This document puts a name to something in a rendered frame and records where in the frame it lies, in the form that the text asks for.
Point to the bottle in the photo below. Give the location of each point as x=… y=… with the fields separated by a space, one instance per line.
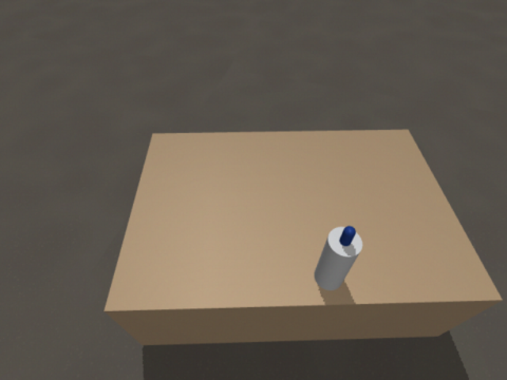
x=340 y=251

